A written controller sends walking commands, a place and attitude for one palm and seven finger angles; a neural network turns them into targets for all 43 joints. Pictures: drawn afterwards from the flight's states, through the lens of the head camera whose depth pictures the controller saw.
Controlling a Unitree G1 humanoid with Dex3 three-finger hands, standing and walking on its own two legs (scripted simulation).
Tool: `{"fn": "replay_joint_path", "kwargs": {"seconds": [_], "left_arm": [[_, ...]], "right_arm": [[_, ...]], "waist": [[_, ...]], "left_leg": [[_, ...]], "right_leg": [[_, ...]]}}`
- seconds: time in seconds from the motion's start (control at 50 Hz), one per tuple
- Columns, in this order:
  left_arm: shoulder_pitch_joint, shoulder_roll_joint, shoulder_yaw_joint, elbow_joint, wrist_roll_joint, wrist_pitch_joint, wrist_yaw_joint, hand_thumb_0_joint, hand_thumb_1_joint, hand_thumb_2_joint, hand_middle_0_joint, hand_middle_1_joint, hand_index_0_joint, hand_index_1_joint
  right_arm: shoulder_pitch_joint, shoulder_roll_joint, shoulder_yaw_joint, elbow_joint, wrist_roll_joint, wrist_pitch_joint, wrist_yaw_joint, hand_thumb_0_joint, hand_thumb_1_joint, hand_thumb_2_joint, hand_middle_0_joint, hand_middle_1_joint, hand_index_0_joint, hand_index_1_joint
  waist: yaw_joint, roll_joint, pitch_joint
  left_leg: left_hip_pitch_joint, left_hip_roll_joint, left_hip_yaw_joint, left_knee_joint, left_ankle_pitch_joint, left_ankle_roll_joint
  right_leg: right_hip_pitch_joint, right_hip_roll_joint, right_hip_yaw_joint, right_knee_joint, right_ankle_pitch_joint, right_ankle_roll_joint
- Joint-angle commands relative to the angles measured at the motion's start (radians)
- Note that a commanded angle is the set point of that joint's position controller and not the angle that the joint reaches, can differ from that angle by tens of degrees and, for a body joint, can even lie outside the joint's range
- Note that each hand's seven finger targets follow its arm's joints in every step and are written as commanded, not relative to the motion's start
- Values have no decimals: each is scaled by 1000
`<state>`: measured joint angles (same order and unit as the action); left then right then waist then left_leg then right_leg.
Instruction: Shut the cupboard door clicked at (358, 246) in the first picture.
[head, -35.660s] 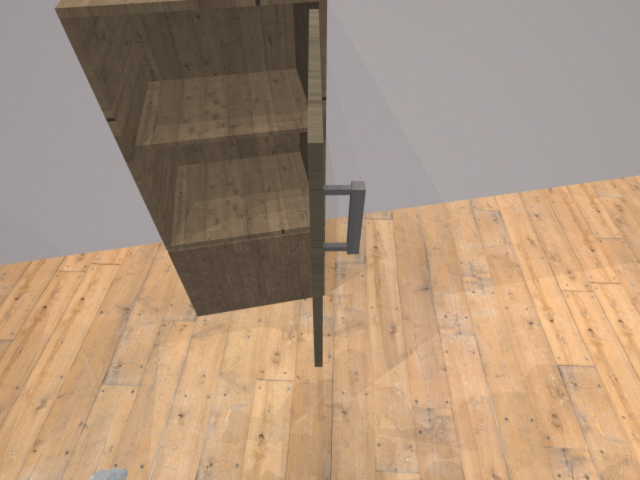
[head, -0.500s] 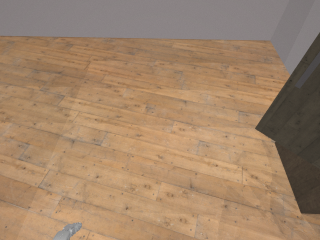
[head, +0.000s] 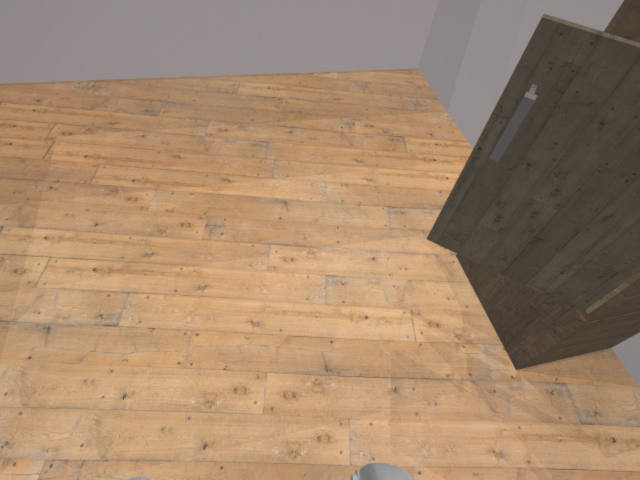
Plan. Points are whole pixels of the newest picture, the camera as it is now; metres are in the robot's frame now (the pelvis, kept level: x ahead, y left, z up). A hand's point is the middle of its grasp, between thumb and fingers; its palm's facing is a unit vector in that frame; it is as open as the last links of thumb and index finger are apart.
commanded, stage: turn to face it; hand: left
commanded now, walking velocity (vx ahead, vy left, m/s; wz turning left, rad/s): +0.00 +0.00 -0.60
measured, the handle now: (513, 123) +0.72 -0.31 +0.06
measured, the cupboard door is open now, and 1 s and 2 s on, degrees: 48 48 48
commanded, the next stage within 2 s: take the last steps up to it in 0.68 s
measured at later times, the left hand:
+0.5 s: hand (230, 466) +0.15 +0.12 -0.15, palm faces -0.26 -0.93 -0.25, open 7.4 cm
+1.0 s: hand (238, 440) +0.19 +0.12 -0.16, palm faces -0.42 -0.89 -0.19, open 7.4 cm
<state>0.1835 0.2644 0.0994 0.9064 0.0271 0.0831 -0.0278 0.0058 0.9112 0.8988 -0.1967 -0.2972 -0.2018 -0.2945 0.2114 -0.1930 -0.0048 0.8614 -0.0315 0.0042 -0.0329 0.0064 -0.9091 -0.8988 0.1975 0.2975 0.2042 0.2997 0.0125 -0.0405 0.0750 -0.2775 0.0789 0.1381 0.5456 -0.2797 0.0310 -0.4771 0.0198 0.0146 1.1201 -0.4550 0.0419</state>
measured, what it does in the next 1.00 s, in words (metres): steps on the spot, turning right: right foot, then left foot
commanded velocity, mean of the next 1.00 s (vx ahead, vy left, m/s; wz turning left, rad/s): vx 0.07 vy -0.04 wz -0.34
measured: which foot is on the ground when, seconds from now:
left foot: down 0.00-0.28, up 0.30-0.64, down 0.66-1.00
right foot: up 0.00-0.26, down 0.28-0.68, up 0.70-1.00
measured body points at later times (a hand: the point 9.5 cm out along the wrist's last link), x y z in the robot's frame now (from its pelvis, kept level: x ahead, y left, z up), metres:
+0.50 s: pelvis +0.01 -0.04 +0.00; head +0.04 -0.06 +0.45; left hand +0.17 +0.17 -0.13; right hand -0.02 -0.30 -0.15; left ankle +0.03 +0.10 -0.67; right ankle -0.03 -0.14 -0.74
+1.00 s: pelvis +0.04 -0.03 +0.00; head +0.07 -0.03 +0.45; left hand +0.21 +0.17 -0.15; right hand -0.05 -0.25 -0.14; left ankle +0.07 +0.08 -0.74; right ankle -0.03 -0.14 -0.71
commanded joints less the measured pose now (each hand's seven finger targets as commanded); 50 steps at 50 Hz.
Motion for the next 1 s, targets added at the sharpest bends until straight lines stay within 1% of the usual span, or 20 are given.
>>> {"fn": "replay_joint_path", "kwargs": {"seconds": [0.0, 0.14, 0.18, 0.22, 0.24, 0.26, 0.28, 0.3, 0.38, 0.54, 0.6, 0.62, 0.64, 0.66, 0.68, 0.7, 0.76, 0.88, 0.92, 0.98], "left_arm": [[-40, 41, 7, -98, -8, -18, -11, 0, 900, 900, -200, -300, -200, -300], [-96, 17, -4, -115, -6, -26, -11, 0, 900, 900, -200, -300, -200, -300], [-74, 22, -6, -111, -6, -31, -7, 0, 900, 900, -200, -300, -200, -300], [5, 52, -1, -86, -4, -41, -2, 0, 900, 900, -200, -300, -200, -300], [74, 112, 10, -66, 2, -51, 7, 0, 900, 900, -200, -300, -200, -300], [117, 217, 28, -50, 7, -64, 22, 0, 900, 900, -200, -300, -200, -300], [161, 244, 23, -41, -10, -61, 30, 0, 900, 900, -200, -300, -200, -300], [116, 228, 31, -40, -5, -66, 42, 0, 900, 900, -200, -300, -200, -300], [-36, 131, -1, -81, -7, -70, 43, 0, 900, 900, -200, -300, -200, -300], [11, 148, 10, -49, 3, -68, 38, 0, 900, 900, -200, -300, -200, -300], [-14, 125, 6, -41, -9, -58, 39, 0, 900, 900, -200, -300, -200, -300], [0, 82, -1, -43, -13, -53, 38, 0, 900, 900, -200, -300, -200, -300], [44, 31, -11, -54, -21, -47, 32, 0, 900, 900, -200, -300, -200, -300], [31, 29, -15, -66, -17, -48, 30, 0, 900, 900, -200, -300, -200, -300], [-7, 41, -11, -58, -7, -39, 32, 0, 900, 900, -200, -300, -200, -300], [-9, 48, -5, -48, -6, -38, 28, 0, 900, 900, -200, -300, -200, -300], [6, 13, -12, -21, -10, -36, 19, 0, 900, 900, -200, -300, -200, -300], [-69, -2, -20, -29, 1, -37, -12, 0, 900, 900, -200, -300, -200, -300], [-92, -2, -21, -34, 4, -44, -21, 0, 900, 900, -200, -300, -200, -300], [-15, 0, -14, -3, 4, -51, -28, 0, 900, 900, -200, -300, -200, -300]], "right_arm": [[77, -200, -67, -30, 2, -19, -13, 0, -900, -900, 200, 300, 200, 300], [103, -228, -88, 11, -3, -9, 0, 0, -900, -900, 200, 300, 200, 300], [90, -239, -93, 13, -2, -6, 5, 0, -900, -900, 200, 300, 200, 300], [64, -236, -95, 10, 6, -1, 10, 0, -900, -900, 200, 300, 200, 300], [60, -204, -92, -1, 14, 1, 17, 0, -900, -900, 200, 300, 200, 300], [15, -118, -69, -49, 19, 4, 21, 0, -900, -900, 200, 300, 200, 300], [-36, -144, -64, -70, 16, 22, 13, 0, -900, -900, 200, 300, 200, 300], [-42, -130, -66, -63, 18, 26, 6, 0, -900, -900, 200, 300, 200, 300], [36, -132, -65, 1, 12, 28, 16, 0, -900, -900, 200, 300, 200, 300], [23, -103, -56, -4, 18, 15, 12, 0, -900, -900, 200, 300, 200, 300], [100, -106, -52, 27, 19, 3, 3, 0, -900, -900, 200, 300, 200, 300], [123, -146, -56, 33, 16, -8, 1, 0, -900, -900, 200, 300, 200, 300], [129, -230, -68, 26, 2, -13, -3, 0, -900, -900, 200, 300, 200, 300], [137, -257, -72, 16, -3, -10, -11, 0, -900, -900, 200, 300, 200, 300], [142, -247, -70, 30, -7, -16, -19, 0, -900, -900, 200, 300, 200, 300], [112, -221, -61, 25, -7, -15, -22, 0, -900, -900, 200, 300, 200, 300], [51, -179, -51, 24, -5, -15, -22, 0, -900, -900, 200, 300, 200, 300], [145, -213, -79, 80, -12, -14, -12, 0, -900, -900, 200, 300, 200, 300], [157, -220, -85, 96, -13, -18, -7, 0, -900, -900, 200, 300, 200, 300], [121, -231, -91, 105, -10, -20, -3, 0, -900, -900, 200, 300, 200, 300]], "waist": [[-37, 190, -118], [-61, 255, -106], [-49, 255, -122], [-3, 194, -131], [32, 45, -164], [61, -276, -138], [86, -182, -117], [50, -239, -116], [-33, -124, -110], [-11, -101, -101], [-53, -83, -101], [-53, 46, -120], [-37, 275, -120], [-50, 300, -112], [-63, 320, -110], [-44, 263, -99], [-17, 193, -103], [-78, 194, -70], [-84, 192, -50], [-39, 182, -52]], "left_leg": [[214, 267, -129, -200, 454, 95], [187, 302, -54, -153, 466, 96], [176, 309, -33, -115, 442, 80], [69, 276, 15, -1, 340, 15], [-45, 211, 69, 141, 180, -43], [-321, 43, 107, 364, -330, -104], [-338, 19, -45, 533, -378, -100], [-408, 14, -107, 614, -340, -99], [-290, 28, -111, 585, -114, -117], [-162, -26, -85, 242, -126, -102], [71, -47, -77, -50, 72, -87], [158, 36, -173, -162, 135, -59], [197, 231, -378, -204, 246, 35], [162, 350, -475, -248, 328, 125], [138, 348, -473, -258, 384, 137], [119, 317, -409, -238, 438, 138], [151, 236, -230, -189, 562, 128], [189, 282, -241, -284, 38, 111], [173, 286, -245, -291, -30, 107], [79, 270, -188, -238, -103, 72]], "right_leg": [[-80, -55, -23, -10, 27, 20], [52, -43, -99, -300, 3, -3], [114, -31, -116, -401, 40, -19], [300, -28, -115, -627, 233, -43], [444, -131, 14, -741, 344, -84], [542, -378, 350, -802, 618, -195], [436, -439, 391, -797, 710, -274], [446, -392, 401, -796, 704, -283], [323, -256, 161, -778, 585, -220], [313, -255, 237, -762, 537, -241], [186, -199, 236, -683, 468, -169], [118, -127, 187, -594, 358, -119], [25, -5, 74, -458, 112, -60], [-2, 17, 12, -284, -125, -39], [-17, -1, 50, -137, -141, -28], [-22, -20, 61, -58, -97, -26], [8, -36, 15, -112, -41, -13], [10, -39, -58, -303, -3, -28], [39, -37, -70, -393, 4, -37], [213, -9, -113, -574, 115, -51]]}}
